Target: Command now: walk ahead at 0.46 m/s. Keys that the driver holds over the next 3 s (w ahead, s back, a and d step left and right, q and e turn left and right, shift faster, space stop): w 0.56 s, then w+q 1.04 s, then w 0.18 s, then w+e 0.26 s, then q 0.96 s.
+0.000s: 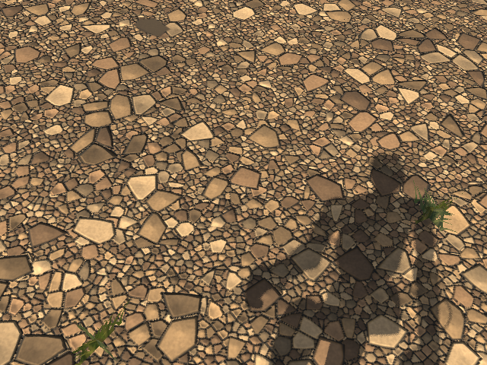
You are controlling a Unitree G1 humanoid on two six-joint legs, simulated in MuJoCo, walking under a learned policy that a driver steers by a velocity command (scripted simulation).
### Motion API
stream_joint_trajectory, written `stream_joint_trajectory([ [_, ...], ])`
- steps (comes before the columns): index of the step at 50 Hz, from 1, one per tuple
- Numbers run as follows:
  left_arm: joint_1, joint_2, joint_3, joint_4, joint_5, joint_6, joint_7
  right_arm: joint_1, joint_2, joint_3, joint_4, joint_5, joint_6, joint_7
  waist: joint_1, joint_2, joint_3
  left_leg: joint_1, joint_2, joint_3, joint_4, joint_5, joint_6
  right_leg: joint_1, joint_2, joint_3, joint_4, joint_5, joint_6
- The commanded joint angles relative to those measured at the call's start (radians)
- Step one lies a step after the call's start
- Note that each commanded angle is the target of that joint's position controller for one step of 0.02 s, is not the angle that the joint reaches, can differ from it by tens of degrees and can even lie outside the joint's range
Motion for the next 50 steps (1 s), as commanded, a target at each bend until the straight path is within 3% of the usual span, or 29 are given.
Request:
stream_joint_trajectory([
  [1,-0.159,0.015,-0.014,-0.101,-0.012,-0.010,0.000,0.061,-0.146,-0.021,-0.006,0.000,-0.010,-0.009,-0.004,0.115,0.110,-0.082,0.233,-0.091,-0.041,0.704,0.056,0.034,0.052,-0.072,-0.167,0.053,-0.009],
  [4,-0.082,0.056,-0.004,-0.098,-0.013,-0.015,0.016,0.031,-0.163,-0.025,0.002,-0.002,-0.013,-0.013,0.050,0.124,0.060,-0.018,0.262,-0.070,0.074,1.005,0.047,0.174,0.093,-0.073,-0.224,0.012,-0.067],
  [6,0.150,0.100,0.020,-0.028,-0.011,-0.029,0.031,-0.010,-0.183,-0.032,-0.003,-0.004,-0.008,-0.015,0.149,0.121,-0.054,-0.006,0.258,-0.055,0.332,1.117,0.038,0.399,0.128,-0.059,-0.278,-0.016,-0.111],
  [7,0.299,0.130,0.036,0.015,0.001,-0.036,0.041,-0.029,-0.183,-0.032,-0.011,0.002,-0.006,-0.012,0.216,0.098,-0.124,-0.123,0.231,-0.037,0.537,0.956,0.032,0.609,0.076,-0.004,-0.328,-0.013,-0.139],
  [8,0.446,0.219,0.061,0.037,0.024,-0.038,0.049,-0.012,-0.134,-0.022,-0.041,0.004,-0.006,-0.006,0.239,-0.032,-0.246,-0.306,0.158,0.008,0.866,0.494,0.026,0.815,-0.176,0.286,-0.337,-0.155,-0.190],
  [9,0.408,0.231,0.066,0.025,0.014,-0.022,0.039,0.092,-0.082,-0.026,-0.038,0.032,0.000,0.007,0.154,-0.202,-0.327,-0.625,-0.031,-0.031,1.217,-0.219,-0.002,0.966,-0.381,0.801,-0.503,-0.261,-0.345],
  [10,0.285,0.192,0.059,0.009,-0.017,-0.020,0.030,-0.008,-0.163,-0.043,-0.059,0.006,0.006,0.003,0.127,-0.037,-0.182,-0.722,0.049,-0.109,1.227,-0.126,0.020,0.830,-0.332,0.722,-0.565,-0.374,-0.316],
  [11,0.194,0.126,0.041,-0.010,-0.023,-0.026,0.027,-0.106,-0.164,-0.047,-0.090,0.000,0.002,0.009,0.106,-0.003,-0.061,-0.733,0.088,-0.103,1.174,-0.036,0.021,0.682,-0.298,0.579,-0.600,-0.354,-0.288],
  [12,0.169,0.076,0.027,-0.003,-0.015,-0.037,0.026,-0.131,-0.141,-0.046,-0.096,0.000,0.002,0.011,0.069,0.044,0.017,-0.689,0.120,-0.101,1.107,0.001,0.017,0.553,-0.256,0.479,-0.635,-0.230,-0.255],
  [14,0.195,0.032,0.009,0.029,-0.009,-0.057,0.036,-0.106,-0.099,-0.042,-0.088,-0.021,0.027,0.021,0.014,0.025,0.027,-0.582,0.152,-0.104,1.013,0.021,-0.005,0.431,-0.182,0.336,-0.653,-0.072,-0.202],
  [17,0.271,0.072,0.012,0.058,-0.011,-0.078,0.039,-0.149,-0.090,-0.044,-0.112,-0.025,0.053,0.031,-0.002,-0.004,0.039,-0.606,0.165,-0.070,0.926,0.060,-0.032,0.404,-0.151,0.243,-0.676,0.044,-0.196],
  [19,0.307,0.093,0.014,0.062,-0.012,-0.079,0.038,-0.256,-0.106,-0.046,-0.154,-0.025,0.061,0.035,0.015,-0.005,0.066,-0.683,0.184,-0.046,0.842,0.136,-0.052,0.422,-0.138,0.213,-0.708,0.045,-0.190],
  [21,0.346,0.089,0.009,0.065,-0.014,-0.075,0.037,-0.353,-0.113,-0.046,-0.188,-0.017,0.061,0.037,0.040,-0.007,0.081,-0.733,0.189,-0.025,0.733,0.209,-0.068,0.462,-0.121,0.182,-0.714,0.111,-0.174],
  [24,0.406,0.086,0.005,0.074,-0.016,-0.073,0.038,-0.463,-0.098,-0.036,-0.225,-0.006,0.056,0.040,0.077,-0.024,0.074,-0.719,0.166,0.011,0.569,0.294,-0.076,0.525,-0.102,0.137,-0.697,0.225,-0.144],
  [28,0.482,0.090,0.003,0.096,-0.006,-0.068,0.046,-0.572,-0.101,-0.031,-0.263,-0.003,0.052,0.038,0.117,-0.043,0.075,-0.737,0.134,0.036,0.445,0.298,-0.055,0.674,-0.130,0.127,-0.655,0.327,-0.148],
  [30,0.485,0.102,0.007,0.100,0.003,-0.065,0.053,-0.595,-0.109,-0.032,-0.276,-0.003,0.046,0.039,0.114,-0.049,0.079,-0.740,0.120,0.044,0.401,0.246,-0.028,0.748,-0.158,0.102,-0.629,0.385,-0.150],
  [33,0.447,0.122,0.014,0.101,0.008,-0.065,0.064,-0.497,-0.129,-0.045,-0.256,-0.005,0.035,0.032,0.050,-0.065,0.029,-0.559,0.047,0.077,0.350,0.130,0.037,0.777,-0.177,0.033,-0.474,0.728,-0.118],
  [34,0.437,0.130,0.016,0.101,0.009,-0.061,0.065,-0.379,-0.145,-0.057,-0.219,-0.006,0.029,0.026,0.001,-0.063,-0.032,-0.433,0.009,0.090,0.318,0.119,0.063,0.774,-0.169,0.010,-0.329,0.822,-0.104],
  [35,0.418,0.135,0.017,0.092,0.003,-0.058,0.065,-0.215,-0.171,-0.073,-0.165,-0.016,0.022,0.019,-0.071,-0.044,-0.113,-0.222,0.011,0.068,0.268,0.161,0.095,0.683,-0.144,-0.027,-0.131,0.752,-0.081],
  [36,0.417,0.099,0.005,0.051,-0.017,-0.061,0.060,-0.055,-0.257,-0.100,-0.132,-0.038,0.019,0.010,-0.115,0.049,-0.224,0.067,0.214,-0.200,0.264,0.080,0.174,0.408,-0.094,-0.068,0.174,0.440,-0.047],
  [37,0.485,0.052,0.003,0.031,-0.030,-0.066,0.041,-0.021,-0.327,-0.120,-0.121,-0.033,0.028,0.015,-0.064,0.243,-0.304,0.263,0.453,-0.722,0.139,0.102,0.327,0.068,0.116,-0.039,0.519,-0.382,-0.010],
  [38,0.380,0.115,0.020,0.008,-0.009,-0.069,0.039,-0.105,-0.296,-0.113,-0.127,0.001,0.038,0.024,-0.041,0.109,-0.234,0.213,0.402,-0.725,0.088,0.049,0.296,-0.046,0.063,0.117,0.576,-0.350,-0.029],
  [39,0.290,0.119,0.021,-0.030,-0.011,-0.082,0.034,-0.200,-0.253,-0.103,-0.147,0.008,0.040,0.024,-0.015,0.075,-0.100,0.068,0.379,-0.573,0.067,0.101,0.264,-0.081,0.013,0.117,0.534,-0.246,-0.031],
  [40,0.256,0.112,0.021,-0.040,-0.008,-0.088,0.034,-0.244,-0.204,-0.091,-0.155,0.004,0.036,0.025,0.013,0.015,-0.043,-0.045,0.334,-0.487,0.041,0.213,0.230,-0.041,-0.018,0.116,0.464,-0.186,-0.027],
  [42,0.260,0.092,0.021,-0.057,0.016,-0.062,0.032,-0.259,-0.159,-0.076,-0.148,0.011,0.026,0.016,0.071,0.019,-0.020,-0.181,0.257,-0.370,0.021,0.370,0.188,0.054,-0.045,0.118,0.371,-0.171,0.005],
  [46,0.185,0.072,0.017,-0.113,0.025,-0.017,0.024,-0.183,-0.217,-0.087,-0.140,0.019,0.011,0.009,0.077,0.047,-0.006,-0.257,0.208,-0.313,-0.012,0.406,0.189,0.042,-0.044,0.083,0.235,-0.136,0.066],
  [50,-0.010,0.084,0.014,-0.197,0.018,-0.009,0.019,-0.097,-0.215,-0.087,-0.142,0.017,0.020,0.011,0.017,0.070,0.030,-0.231,0.179,-0.322,-0.025,0.401,0.146,-0.035,-0.039,0.070,0.046,0.027,0.095],
])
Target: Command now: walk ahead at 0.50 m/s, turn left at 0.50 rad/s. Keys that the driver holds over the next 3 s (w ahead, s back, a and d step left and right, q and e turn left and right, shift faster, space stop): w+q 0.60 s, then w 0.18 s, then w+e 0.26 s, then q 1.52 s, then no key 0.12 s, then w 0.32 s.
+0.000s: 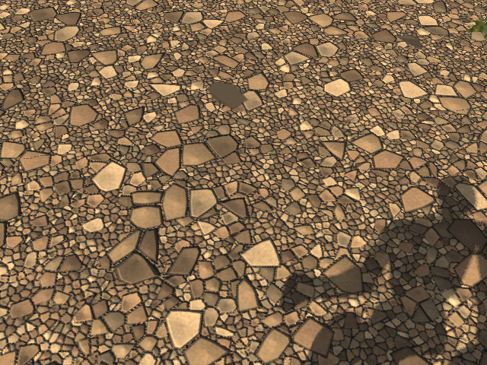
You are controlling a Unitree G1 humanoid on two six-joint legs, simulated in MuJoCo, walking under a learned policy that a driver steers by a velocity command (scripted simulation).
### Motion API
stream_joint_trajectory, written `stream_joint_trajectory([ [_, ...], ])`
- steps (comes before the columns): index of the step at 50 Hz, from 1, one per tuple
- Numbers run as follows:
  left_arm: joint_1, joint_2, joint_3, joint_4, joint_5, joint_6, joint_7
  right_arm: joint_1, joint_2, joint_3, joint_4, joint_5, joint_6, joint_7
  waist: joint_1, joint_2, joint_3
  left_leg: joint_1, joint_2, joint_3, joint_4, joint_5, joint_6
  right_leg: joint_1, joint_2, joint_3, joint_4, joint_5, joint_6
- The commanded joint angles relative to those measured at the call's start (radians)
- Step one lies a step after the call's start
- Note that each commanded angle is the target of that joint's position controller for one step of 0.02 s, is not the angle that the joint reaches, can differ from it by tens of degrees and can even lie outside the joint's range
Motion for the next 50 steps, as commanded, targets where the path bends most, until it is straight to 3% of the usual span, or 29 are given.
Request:
stream_joint_trajectory([
  [1,-0.074,0.056,0.005,-0.087,-0.004,0.002,-0.005,0.044,-0.139,-0.026,-0.060,0.000,-0.010,-0.003,-0.002,0.087,0.007,-0.012,0.243,-0.235,-0.104,0.298,0.098,-0.030,0.033,-0.043,-0.106,0.120,0.020],
  [6,-0.221,0.064,-0.008,-0.162,-0.015,-0.006,-0.010,0.119,-0.152,-0.030,-0.072,-0.012,0.000,-0.013,-0.056,0.102,0.005,0.119,0.254,-0.279,-0.031,0.396,0.094,-0.051,0.075,-0.038,-0.248,0.135,0.010],
  [8,-0.237,0.076,-0.009,-0.187,-0.020,-0.015,-0.010,0.116,-0.165,-0.034,-0.084,-0.018,0.002,-0.021,-0.050,0.112,0.005,0.145,0.269,-0.307,0.009,0.434,0.084,-0.009,0.088,-0.026,-0.311,0.109,-0.005],
  [10,-0.149,0.102,-0.003,-0.176,-0.024,-0.026,-0.005,0.057,-0.189,-0.042,-0.108,-0.019,0.001,-0.026,0.007,0.124,-0.014,0.098,0.265,-0.314,0.071,0.503,0.046,0.164,0.112,-0.022,-0.396,0.053,-0.030],
  [11,-0.050,0.126,0.008,-0.148,-0.025,-0.033,0.003,0.029,-0.202,-0.046,-0.120,-0.019,-0.003,-0.022,0.049,0.119,-0.059,0.064,0.243,-0.309,0.158,0.596,0.025,0.315,0.141,-0.033,-0.425,0.022,-0.047],
  [12,0.091,0.157,0.021,-0.112,-0.021,-0.046,0.016,0.010,-0.203,-0.047,-0.127,-0.011,-0.010,-0.012,0.118,0.069,-0.137,0.010,0.186,-0.267,0.334,0.595,0.001,0.514,0.120,-0.021,-0.483,0.054,-0.075],
  [13,0.251,0.228,0.038,-0.103,0.003,-0.055,0.034,0.012,-0.149,-0.033,-0.162,0.002,-0.020,-0.002,0.171,-0.023,-0.286,-0.121,0.128,-0.209,0.592,0.343,-0.017,0.753,-0.088,0.176,-0.497,-0.119,-0.122],
  [14,0.255,0.307,0.054,-0.114,0.024,-0.042,0.037,0.129,-0.055,-0.016,-0.190,0.037,-0.014,-0.006,0.100,-0.248,-0.383,-0.424,-0.021,-0.089,0.855,-0.379,-0.044,0.965,-0.350,0.607,-0.583,-0.153,-0.223],
  [15,0.211,0.247,0.052,-0.117,0.005,-0.025,0.031,0.141,-0.146,-0.027,-0.171,0.002,0.001,-0.014,0.069,-0.170,-0.333,-0.516,0.063,-0.076,0.971,-0.351,-0.034,0.874,-0.346,0.724,-0.619,-0.273,-0.254],
  [16,0.141,0.146,0.029,-0.133,-0.006,-0.022,0.028,0.070,-0.154,-0.029,-0.167,-0.015,0.009,-0.009,0.059,-0.047,-0.180,-0.528,0.110,-0.065,0.978,-0.245,-0.039,0.726,-0.294,0.560,-0.643,-0.280,-0.230],
  [17,0.107,0.097,0.016,-0.129,-0.007,-0.026,0.024,0.010,-0.136,-0.026,-0.176,-0.019,0.012,0.001,0.056,0.006,-0.092,-0.509,0.141,-0.053,0.936,-0.179,-0.049,0.613,-0.234,0.398,-0.670,-0.169,-0.207],
  [19,0.129,0.087,0.011,-0.104,-0.009,-0.037,0.026,-0.016,-0.120,-0.026,-0.188,-0.036,0.032,0.022,0.035,-0.065,-0.049,-0.466,0.178,-0.038,0.886,-0.145,-0.066,0.518,-0.162,0.213,-0.705,0.012,-0.168],
  [21,0.170,0.094,0.014,-0.082,-0.021,-0.057,0.020,-0.035,-0.105,-0.022,-0.205,-0.035,0.052,0.035,0.026,-0.075,-0.059,-0.467,0.182,-0.023,0.879,-0.123,-0.072,0.510,-0.153,0.130,-0.717,0.160,-0.171],
  [24,0.206,0.108,0.022,-0.065,-0.029,-0.069,0.016,-0.132,-0.096,-0.015,-0.248,-0.037,0.063,0.051,0.030,-0.061,-0.043,-0.560,0.203,-0.011,0.848,-0.042,-0.084,0.537,-0.160,0.036,-0.752,0.228,-0.185],
  [30,0.264,0.123,0.028,-0.034,-0.026,-0.062,0.015,-0.337,-0.069,0.011,-0.324,-0.032,0.055,0.075,0.068,-0.053,0.011,-0.550,0.206,0.066,0.543,0.159,-0.089,0.554,-0.124,-0.146,-0.770,0.280,-0.162],
  [34,0.346,0.148,0.031,0.007,-0.023,-0.049,0.019,-0.430,-0.067,0.023,-0.361,-0.040,0.049,0.076,0.097,-0.052,0.039,-0.477,0.175,0.122,0.366,0.087,-0.049,0.628,-0.157,-0.178,-0.750,0.363,-0.158],
  [37,0.377,0.178,0.032,0.039,-0.023,-0.028,0.023,-0.385,-0.085,0.017,-0.348,-0.051,0.040,0.059,0.067,-0.073,0.000,-0.346,0.101,0.163,0.288,-0.053,0.004,0.708,-0.173,-0.210,-0.594,0.727,-0.152],
  [38,0.380,0.187,0.031,0.046,-0.024,-0.020,0.024,-0.289,-0.099,0.008,-0.317,-0.055,0.031,0.052,0.022,-0.071,-0.057,-0.226,0.067,0.167,0.238,-0.058,0.026,0.710,-0.166,-0.229,-0.458,0.819,-0.144],
  [39,0.372,0.178,0.025,0.042,-0.031,-0.014,0.025,-0.131,-0.122,-0.005,-0.260,-0.065,0.019,0.042,-0.048,-0.037,-0.149,0.002,0.058,0.150,0.172,0.002,0.050,0.621,-0.138,-0.263,-0.264,0.748,-0.125],
  [40,0.380,0.112,0.002,0.001,-0.051,-0.017,0.018,0.014,-0.203,-0.026,-0.233,-0.088,0.013,0.025,-0.098,0.076,-0.288,0.332,0.290,-0.126,0.158,-0.111,0.117,0.337,-0.088,-0.263,0.034,0.387,-0.096],
  [41,0.430,0.050,-0.008,-0.034,-0.057,-0.016,0.003,0.047,-0.289,-0.045,-0.229,-0.063,0.016,0.013,-0.059,0.256,-0.391,0.514,0.585,-0.585,0.067,0.008,0.227,0.031,0.091,-0.199,0.357,-0.420,-0.061],
  [42,0.301,0.149,0.023,-0.038,-0.043,-0.009,0.013,0.033,-0.271,-0.044,-0.231,-0.032,0.021,0.001,-0.088,0.080,-0.313,0.423,0.543,-0.511,0.047,0.115,0.193,-0.037,0.072,-0.032,0.417,-0.337,-0.076],
  [43,0.258,0.120,0.018,-0.052,-0.056,-0.017,0.009,-0.035,-0.223,-0.030,-0.216,-0.027,0.014,-0.004,-0.048,0.079,-0.175,0.278,0.496,-0.329,0.028,0.221,0.155,-0.041,0.045,0.004,0.372,-0.251,-0.088],
  [44,0.273,0.104,0.015,-0.035,-0.055,-0.019,0.005,-0.086,-0.165,-0.013,-0.212,-0.028,0.006,-0.001,-0.003,0.060,-0.106,0.163,0.445,-0.223,-0.009,0.266,0.102,0.003,0.018,0.006,0.288,-0.201,-0.092],
  [46,0.346,0.086,0.017,0.008,-0.023,0.011,-0.002,-0.150,-0.101,0.007,-0.208,-0.018,-0.010,-0.002,0.059,0.109,-0.054,0.017,0.379,-0.089,-0.077,0.249,0.039,0.104,0.004,0.002,0.218,-0.151,-0.077],
  [47,0.355,0.078,0.020,0.017,-0.018,0.023,-0.009,-0.141,-0.092,0.010,-0.203,-0.018,-0.021,-0.002,0.064,0.113,-0.052,-0.010,0.369,-0.064,-0.102,0.255,0.035,0.126,0.013,-0.002,0.218,-0.130,-0.073],
  [50,0.288,0.058,0.024,0.000,-0.020,0.038,-0.025,-0.103,-0.119,0.002,-0.173,-0.014,-0.043,-0.004,0.070,0.102,-0.008,-0.013,0.359,0.017,-0.161,0.260,0.028,0.043,0.009,-0.001,0.188,-0.028,-0.063],
])
Over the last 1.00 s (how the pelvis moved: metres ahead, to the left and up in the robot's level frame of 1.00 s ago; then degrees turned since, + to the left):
0.56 0.04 0.01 11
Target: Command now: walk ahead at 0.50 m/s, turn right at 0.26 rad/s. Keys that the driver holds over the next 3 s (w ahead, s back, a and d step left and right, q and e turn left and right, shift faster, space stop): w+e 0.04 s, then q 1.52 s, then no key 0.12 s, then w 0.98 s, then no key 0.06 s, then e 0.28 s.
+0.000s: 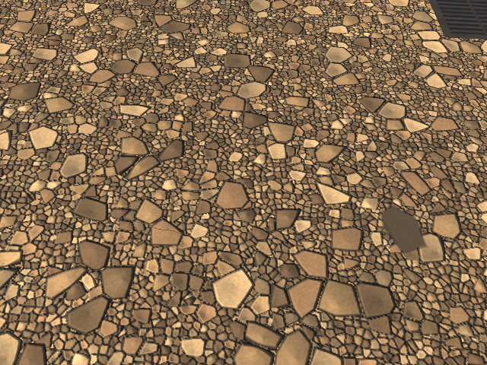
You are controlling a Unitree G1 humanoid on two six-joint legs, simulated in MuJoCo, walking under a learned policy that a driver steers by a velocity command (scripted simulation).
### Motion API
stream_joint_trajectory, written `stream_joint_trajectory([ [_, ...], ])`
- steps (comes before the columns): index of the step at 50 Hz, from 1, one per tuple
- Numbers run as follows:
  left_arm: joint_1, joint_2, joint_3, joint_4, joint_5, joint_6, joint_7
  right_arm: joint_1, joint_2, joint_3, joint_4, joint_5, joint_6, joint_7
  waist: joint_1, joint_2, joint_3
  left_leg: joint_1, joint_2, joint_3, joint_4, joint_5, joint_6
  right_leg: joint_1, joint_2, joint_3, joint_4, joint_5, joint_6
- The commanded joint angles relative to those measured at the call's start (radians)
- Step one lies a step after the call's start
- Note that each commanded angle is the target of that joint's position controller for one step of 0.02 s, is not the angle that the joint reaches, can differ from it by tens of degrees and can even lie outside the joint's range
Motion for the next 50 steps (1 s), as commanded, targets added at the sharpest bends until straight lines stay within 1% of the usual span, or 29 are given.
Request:
stream_joint_trajectory([
  [1,0.023,0.043,0.017,-0.034,0.004,0.011,-0.012,0.032,-0.109,-0.025,-0.026,0.004,-0.034,-0.006,0.003,0.102,0.016,0.025,0.271,-0.127,-0.212,0.281,0.058,-0.105,-0.023,0.019,-0.011,0.117,0.010],
  [2,-0.010,0.043,0.017,-0.043,0.004,0.012,-0.013,0.047,-0.105,-0.024,-0.019,0.003,-0.035,-0.007,-0.004,0.099,0.028,0.038,0.268,-0.105,-0.217,0.289,0.056,-0.139,-0.023,0.019,-0.038,0.151,0.013],
  [5,-0.093,0.017,0.005,-0.071,0.013,-0.001,-0.008,0.077,-0.086,-0.009,0.018,0.011,-0.034,-0.010,-0.001,0.090,0.054,0.030,0.231,-0.037,-0.165,0.610,0.063,-0.092,0.013,-0.025,-0.249,0.215,0.026],
  [7,-0.150,-0.009,-0.012,-0.080,0.017,-0.007,-0.003,0.110,-0.094,-0.004,0.047,0.019,-0.028,-0.011,-0.021,0.108,0.045,0.046,0.212,-0.026,-0.131,0.744,0.060,-0.015,0.031,-0.102,-0.392,0.259,0.022],
  [9,-0.172,-0.005,-0.017,-0.081,0.016,-0.012,0.006,0.156,-0.108,-0.004,0.080,0.016,-0.020,-0.015,-0.038,0.118,0.024,0.112,0.221,-0.054,-0.074,0.825,0.058,0.025,0.060,-0.121,-0.457,0.265,0.013],
  [11,-0.134,0.024,-0.013,-0.071,0.014,-0.022,0.019,0.140,-0.131,-0.009,0.090,0.009,-0.012,-0.020,-0.014,0.138,0.005,0.156,0.236,-0.093,0.015,0.887,0.055,0.075,0.080,-0.102,-0.502,0.206,-0.012],
  [13,0.010,0.073,0.003,-0.022,0.020,-0.043,0.037,0.093,-0.150,-0.017,0.083,0.017,-0.004,-0.024,0.057,0.114,-0.055,0.165,0.199,-0.117,0.201,0.848,0.022,0.241,0.102,-0.089,-0.649,0.270,-0.040],
  [14,0.107,0.135,0.018,0.004,0.035,-0.061,0.047,0.091,-0.135,-0.013,0.064,0.033,-0.006,-0.025,0.086,0.050,-0.139,0.045,0.149,-0.104,0.375,0.625,-0.005,0.460,-0.002,-0.026,-0.664,0.649,-0.060],
  [15,0.174,0.236,0.043,-0.009,0.046,-0.062,0.052,0.174,-0.046,0.005,0.028,0.061,-0.005,-0.029,0.067,-0.142,-0.313,-0.197,0.023,-0.046,0.716,-0.063,-0.037,0.768,-0.327,0.221,-0.546,1.240,-0.186],
  [16,0.154,0.227,0.042,-0.031,-0.009,-0.047,0.043,0.237,-0.066,-0.008,0.050,0.060,0.020,-0.040,0.060,-0.157,-0.460,-0.279,-0.062,-0.146,0.910,-0.471,-0.042,0.815,-0.419,0.338,-0.559,1.419,-0.294],
  [17,0.079,0.188,0.035,-0.054,-0.023,-0.032,0.044,0.201,-0.102,-0.025,0.057,0.036,0.041,-0.043,0.035,-0.068,-0.381,-0.307,-0.009,-0.186,0.965,-0.436,-0.046,0.686,-0.381,0.247,-0.623,1.168,-0.277],
  [18,-0.023,0.116,0.014,-0.074,-0.018,-0.024,0.050,0.142,-0.102,-0.031,0.046,0.016,0.052,-0.036,0.008,-0.039,-0.239,-0.345,0.033,-0.170,0.941,-0.376,-0.051,0.547,-0.323,0.176,-0.689,0.897,-0.240],
  [19,-0.080,0.069,-0.002,-0.080,-0.012,-0.017,0.061,0.110,-0.090,-0.035,0.039,0.004,0.063,-0.028,-0.016,-0.045,-0.121,-0.353,0.064,-0.160,0.892,-0.322,-0.063,0.419,-0.267,0.111,-0.753,0.720,-0.200],
  [20,-0.103,0.054,-0.006,-0.079,-0.010,-0.012,0.072,0.108,-0.081,-0.038,0.036,-0.008,0.079,-0.021,-0.037,-0.073,-0.072,-0.319,0.078,-0.151,0.856,-0.274,-0.079,0.323,-0.229,0.056,-0.796,0.610,-0.178],
  [23,-0.113,0.078,0.001,-0.079,0.007,-0.011,0.076,0.136,-0.045,-0.038,0.028,-0.007,0.116,-0.011,-0.064,-0.067,-0.085,-0.254,0.061,-0.112,0.826,-0.226,-0.102,0.217,-0.213,-0.032,-0.830,0.485,-0.190],
  [27,-0.143,0.100,0.010,-0.086,0.010,-0.004,0.070,0.037,-0.048,-0.033,-0.031,-0.010,0.140,0.007,-0.050,-0.109,-0.077,-0.258,0.096,-0.090,0.627,-0.155,-0.096,0.200,-0.220,-0.076,-0.862,0.184,-0.178],
  [32,-0.126,0.153,0.030,-0.086,0.012,0.023,0.057,-0.039,-0.078,-0.036,-0.100,-0.002,0.142,0.026,-0.013,-0.099,-0.098,-0.192,0.087,-0.044,0.460,-0.200,-0.073,0.241,-0.277,-0.079,-0.825,0.040,-0.159],
  [34,-0.137,0.170,0.038,-0.087,0.007,0.033,0.054,-0.022,-0.076,-0.037,-0.112,0.001,0.134,0.027,-0.027,-0.080,-0.095,-0.120,0.073,-0.028,0.332,-0.171,-0.051,0.231,-0.280,-0.103,-0.767,0.013,-0.117],
  [35,-0.126,0.169,0.040,-0.082,0.007,0.039,0.052,0.012,-0.082,-0.040,-0.105,0.000,0.125,0.024,-0.041,-0.043,-0.094,-0.047,0.058,-0.039,0.229,-0.126,-0.034,0.196,-0.263,-0.133,-0.702,0.007,-0.071],
  [36,-0.088,0.146,0.042,-0.069,0.011,0.051,0.046,0.043,-0.116,-0.048,-0.098,-0.005,0.112,0.018,-0.049,0.078,-0.068,-0.013,0.108,-0.164,0.053,-0.093,-0.011,0.147,-0.204,-0.190,-0.551,-0.059,-0.002],
  [37,-0.066,0.058,0.020,-0.121,0.000,0.059,0.039,0.021,-0.261,-0.078,-0.132,-0.009,0.105,0.004,-0.020,0.392,-0.029,0.007,0.391,-0.591,-0.090,0.053,0.087,-0.073,-0.014,-0.279,-0.292,-0.320,0.095],
  [38,-0.191,0.095,0.023,-0.150,0.008,0.074,0.053,0.073,-0.291,-0.094,-0.121,-0.013,0.105,-0.008,-0.088,0.268,0.014,-0.095,0.432,-0.618,-0.101,0.182,0.180,-0.099,0.040,-0.104,-0.127,-0.350,0.094],
  [39,-0.190,0.087,0.023,-0.151,-0.004,0.080,0.054,0.051,-0.252,-0.085,-0.113,-0.010,0.105,-0.017,-0.050,0.195,0.008,-0.104,0.372,-0.526,-0.077,0.181,0.178,-0.088,0.030,-0.044,-0.067,-0.272,0.089],
  [40,-0.164,0.088,0.024,-0.137,-0.012,0.076,0.051,-0.016,-0.215,-0.074,-0.124,-0.003,0.106,-0.019,-0.014,0.169,0.011,-0.109,0.305,-0.448,-0.068,0.154,0.143,-0.077,0.025,-0.020,-0.068,-0.177,0.079],
  [41,-0.146,0.101,0.029,-0.126,-0.005,0.067,0.050,-0.074,-0.199,-0.069,-0.144,0.002,0.107,-0.019,0.006,0.175,-0.013,-0.075,0.254,-0.406,-0.055,0.168,0.118,-0.077,0.033,-0.014,-0.061,-0.118,0.069],
  [42,-0.118,0.115,0.034,-0.110,0.011,0.062,0.047,-0.100,-0.173,-0.062,-0.159,0.009,0.105,-0.018,0.010,0.175,-0.045,-0.044,0.229,-0.377,-0.036,0.253,0.120,-0.068,0.044,-0.022,-0.029,-0.088,0.067],
  [43,-0.109,0.117,0.037,-0.107,0.014,0.061,0.044,-0.089,-0.159,-0.057,-0.164,0.014,0.101,-0.014,0.007,0.152,-0.082,-0.013,0.225,-0.375,-0.021,0.322,0.126,-0.058,0.052,-0.018,-0.005,-0.084,0.069],
  [45,-0.120,0.102,0.035,-0.119,0.006,0.064,0.043,-0.049,-0.169,-0.061,-0.159,0.018,0.094,-0.010,-0.005,0.116,-0.104,0.041,0.230,-0.394,-0.007,0.364,0.136,-0.071,0.052,-0.005,-0.018,-0.086,0.079],
  [50,-0.169,0.098,0.027,-0.156,-0.002,0.072,0.053,0.013,-0.195,-0.071,-0.155,0.008,0.097,-0.013,-0.048,0.148,-0.087,0.087,0.239,-0.487,-0.006,0.273,0.160,-0.072,0.063,0.015,-0.170,-0.129,0.088],
])
Over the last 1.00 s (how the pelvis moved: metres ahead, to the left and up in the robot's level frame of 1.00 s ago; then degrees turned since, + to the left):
0.50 0.10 0.00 23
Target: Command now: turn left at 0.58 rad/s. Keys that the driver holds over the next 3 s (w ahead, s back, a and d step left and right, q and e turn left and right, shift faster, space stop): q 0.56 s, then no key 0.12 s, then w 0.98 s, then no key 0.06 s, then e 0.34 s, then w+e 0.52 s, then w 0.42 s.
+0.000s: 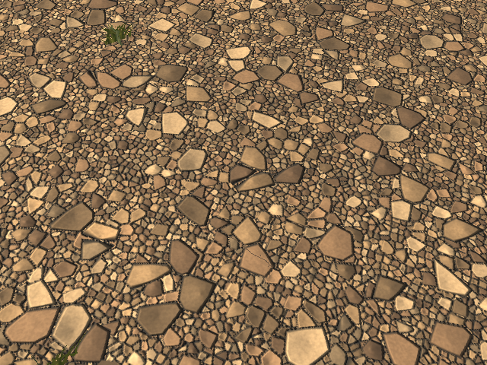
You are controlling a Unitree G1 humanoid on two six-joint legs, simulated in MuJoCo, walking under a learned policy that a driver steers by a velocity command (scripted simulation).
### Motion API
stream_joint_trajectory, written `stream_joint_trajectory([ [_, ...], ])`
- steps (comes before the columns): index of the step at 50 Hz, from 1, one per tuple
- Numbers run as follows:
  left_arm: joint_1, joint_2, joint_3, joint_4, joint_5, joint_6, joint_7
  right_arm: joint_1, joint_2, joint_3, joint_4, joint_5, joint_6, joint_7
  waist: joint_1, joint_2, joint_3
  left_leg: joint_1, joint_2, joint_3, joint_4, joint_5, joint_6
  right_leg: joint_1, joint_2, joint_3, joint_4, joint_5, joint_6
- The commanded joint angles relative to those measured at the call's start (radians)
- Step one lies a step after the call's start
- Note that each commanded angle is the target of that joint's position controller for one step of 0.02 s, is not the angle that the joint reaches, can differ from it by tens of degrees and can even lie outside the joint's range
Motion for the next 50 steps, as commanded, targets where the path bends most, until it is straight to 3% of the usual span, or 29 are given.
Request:
stream_joint_trajectory([
  [1,-0.036,0.064,0.009,-0.084,-0.004,-0.011,0.007,0.058,-0.163,-0.042,-0.047,-0.005,-0.006,-0.003,-0.031,0.146,-0.085,0.201,0.268,-0.313,-0.095,0.240,0.177,-0.098,0.002,0.023,-0.074,-0.032,0.001],
  [8,-0.001,0.071,0.000,-0.117,-0.021,-0.030,0.016,-0.001,-0.187,-0.054,-0.066,-0.011,0.005,0.016,-0.014,0.156,-0.105,0.101,0.230,-0.418,-0.056,0.284,0.145,0.111,0.060,0.027,-0.283,-0.056,-0.037],
  [10,0.065,0.063,-0.004,-0.108,-0.023,-0.039,0.022,-0.048,-0.183,-0.054,-0.072,-0.002,0.010,0.019,0.030,0.149,-0.106,0.039,0.187,-0.425,-0.030,0.241,0.094,0.247,0.076,0.018,-0.469,0.027,-0.054],
  [11,0.109,0.074,-0.001,-0.098,-0.016,-0.047,0.029,-0.070,-0.169,-0.051,-0.078,0.009,0.011,0.015,0.057,0.126,-0.103,-0.038,0.143,-0.405,0.001,0.134,0.043,0.357,0.048,0.034,-0.619,0.112,-0.064],
  [12,0.114,0.156,0.015,-0.106,0.001,-0.051,0.038,-0.045,-0.110,-0.036,-0.090,0.014,0.008,0.011,0.036,-0.033,-0.100,-0.158,0.049,-0.299,0.143,-0.112,-0.024,0.440,-0.153,0.222,-0.743,0.036,-0.109],
  [13,0.016,0.242,0.026,-0.151,0.000,-0.046,0.036,0.018,-0.076,-0.032,-0.092,0.009,0.004,0.004,-0.006,-0.210,-0.078,-0.318,-0.129,-0.071,0.355,-0.382,-0.063,0.439,-0.381,0.477,-0.799,0.090,-0.205],
  [14,0.027,0.222,0.028,-0.147,0.013,-0.041,0.028,-0.013,-0.163,-0.050,-0.088,-0.030,0.007,0.004,0.011,-0.159,-0.052,-0.282,-0.042,-0.053,0.551,-0.401,-0.075,0.292,-0.422,0.459,-0.771,0.183,-0.291],
  [15,-0.022,0.142,0.006,-0.157,0.007,-0.044,0.022,-0.012,-0.179,-0.060,-0.072,-0.027,0.011,0.012,-0.021,-0.081,-0.022,-0.246,-0.023,-0.072,0.635,-0.338,-0.076,0.244,-0.348,0.364,-0.759,0.227,-0.281],
  [16,-0.075,0.104,-0.004,-0.165,0.002,-0.045,0.017,0.016,-0.168,-0.061,-0.050,-0.023,0.019,0.021,-0.047,-0.059,0.005,-0.235,-0.018,-0.058,0.698,-0.273,-0.083,0.221,-0.270,0.245,-0.742,0.263,-0.246],
  [17,-0.099,0.097,-0.007,-0.176,0.004,-0.046,0.020,0.042,-0.163,-0.060,-0.039,-0.018,0.026,0.032,-0.058,-0.089,-0.012,-0.246,-0.016,-0.041,0.743,-0.227,-0.094,0.258,-0.220,0.171,-0.728,0.293,-0.220],
  [19,-0.063,0.098,-0.006,-0.175,0.003,-0.049,0.024,0.041,-0.148,-0.052,-0.035,-0.010,0.033,0.047,-0.030,-0.100,-0.026,-0.281,-0.007,-0.007,0.752,-0.216,-0.122,0.333,-0.198,0.096,-0.694,0.439,-0.227],
  [24,0.062,0.134,0.013,-0.137,0.004,-0.052,0.021,-0.058,-0.115,-0.030,-0.080,-0.004,0.044,0.055,0.043,-0.114,-0.049,-0.306,0.037,0.033,0.577,-0.255,-0.149,0.492,-0.259,0.065,-0.645,0.563,-0.259],
  [30,0.051,0.176,0.027,-0.121,0.008,-0.048,-0.008,-0.074,-0.100,-0.010,-0.110,0.011,0.039,0.055,0.045,-0.165,-0.075,-0.072,0.042,0.120,0.292,-0.293,-0.099,0.403,-0.273,-0.004,-0.573,0.633,-0.241],
  [32,0.032,0.181,0.026,-0.113,-0.006,-0.042,-0.014,-0.021,-0.090,-0.005,-0.094,0.003,0.027,0.045,0.003,-0.142,-0.085,0.039,0.026,0.135,0.087,-0.166,-0.070,0.362,-0.257,-0.028,-0.499,0.614,-0.206],
  [33,0.041,0.173,0.024,-0.103,-0.014,-0.038,-0.016,0.006,-0.101,-0.004,-0.084,-0.013,0.014,0.034,-0.021,-0.092,-0.085,0.135,0.035,0.103,-0.082,-0.011,-0.058,0.298,-0.239,-0.056,-0.439,0.535,-0.152],
  [34,0.080,0.117,0.009,-0.110,-0.009,-0.034,-0.022,0.025,-0.174,-0.015,-0.086,-0.033,-0.002,0.023,-0.014,0.107,-0.114,0.275,0.215,-0.148,-0.184,0.055,-0.029,0.143,-0.168,-0.127,-0.256,0.276,-0.080],
  [35,0.051,0.029,-0.021,-0.174,-0.001,-0.028,-0.024,0.041,-0.294,-0.038,-0.096,-0.013,-0.007,0.020,-0.011,0.323,-0.107,0.279,0.458,-0.431,-0.167,0.303,0.125,-0.048,-0.001,-0.157,-0.145,-0.241,-0.030],
  [36,-0.004,0.104,-0.005,-0.166,0.009,-0.014,-0.013,0.126,-0.263,-0.044,-0.061,-0.004,-0.007,0.018,-0.086,0.224,-0.126,0.275,0.453,-0.407,-0.158,0.132,0.205,-0.065,-0.031,-0.044,-0.009,-0.259,-0.034],
  [38,-0.009,0.126,0.007,-0.139,0.001,-0.015,-0.039,0.033,-0.140,0.002,-0.049,-0.012,-0.002,0.017,-0.032,0.178,-0.009,0.204,0.330,-0.306,-0.262,-0.319,0.141,-0.107,-0.058,-0.009,-0.019,-0.092,-0.050],
  [39,0.001,0.135,0.012,-0.127,0.009,-0.021,-0.052,0.005,-0.124,0.011,-0.047,-0.009,-0.007,0.011,-0.019,0.216,0.028,0.205,0.287,-0.283,-0.301,-0.363,0.111,-0.119,-0.055,-0.022,-0.039,-0.024,-0.046],
  [41,0.048,0.131,0.015,-0.085,0.022,-0.031,-0.066,0.024,-0.126,0.015,-0.031,-0.007,-0.026,0.007,-0.009,0.178,0.023,0.227,0.255,-0.234,-0.313,-0.274,0.101,-0.108,-0.044,-0.037,-0.021,0.065,-0.039],
  [43,0.049,0.112,0.013,-0.072,0.020,-0.041,-0.071,0.056,-0.143,0.011,-0.011,-0.006,-0.049,0.011,-0.009,0.136,0.017,0.252,0.261,-0.216,-0.316,-0.230,0.111,-0.129,-0.044,-0.039,-0.032,0.107,-0.036],
  [50,-0.058,0.082,0.005,-0.088,0.014,-0.064,-0.069,0.144,-0.149,0.005,0.050,-0.008,-0.083,0.009,-0.046,0.130,0.059,0.254,0.294,-0.207,-0.345,-0.225,0.155,-0.182,-0.058,-0.040,-0.198,0.171,-0.018],
])
Over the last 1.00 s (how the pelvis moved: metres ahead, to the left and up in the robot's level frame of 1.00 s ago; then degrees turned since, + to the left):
0.16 0.01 0.00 23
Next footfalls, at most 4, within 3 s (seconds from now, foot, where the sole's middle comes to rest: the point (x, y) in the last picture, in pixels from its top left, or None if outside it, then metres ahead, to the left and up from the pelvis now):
0.24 right None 0.05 -0.12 -0.78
0.68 left None -0.04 0.09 -0.78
1.20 right None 0.26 -0.02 -0.78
1.74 left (135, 354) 0.49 0.27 -0.78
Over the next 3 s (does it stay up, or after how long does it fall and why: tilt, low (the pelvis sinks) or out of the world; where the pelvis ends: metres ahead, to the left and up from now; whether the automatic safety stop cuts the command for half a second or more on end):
stays up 0.85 0.19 0.00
